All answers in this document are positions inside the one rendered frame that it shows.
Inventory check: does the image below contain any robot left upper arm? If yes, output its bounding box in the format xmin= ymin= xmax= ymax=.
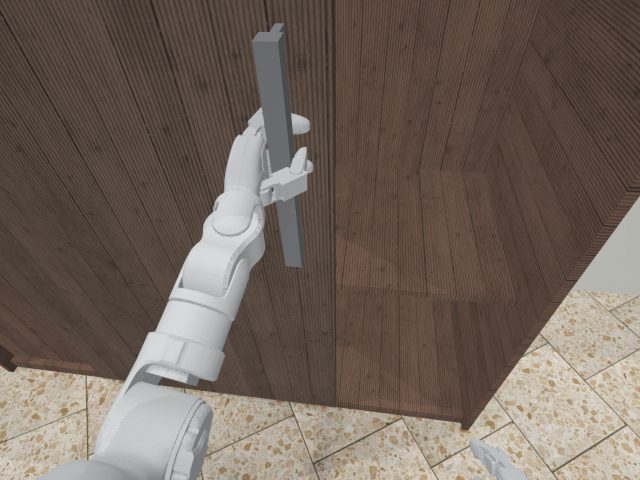
xmin=36 ymin=381 xmax=213 ymax=480

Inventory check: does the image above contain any robot right hand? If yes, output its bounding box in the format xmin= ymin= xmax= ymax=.
xmin=469 ymin=439 xmax=529 ymax=480

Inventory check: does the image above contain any robot left hand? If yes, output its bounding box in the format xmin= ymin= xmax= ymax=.
xmin=224 ymin=107 xmax=313 ymax=207

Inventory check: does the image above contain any robot left forearm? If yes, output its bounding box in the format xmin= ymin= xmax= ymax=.
xmin=94 ymin=190 xmax=265 ymax=456

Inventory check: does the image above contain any wardrobe door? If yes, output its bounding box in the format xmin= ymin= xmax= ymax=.
xmin=0 ymin=0 xmax=336 ymax=408
xmin=0 ymin=277 xmax=88 ymax=364

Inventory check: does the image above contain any handle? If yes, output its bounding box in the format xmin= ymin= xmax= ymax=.
xmin=252 ymin=23 xmax=304 ymax=267

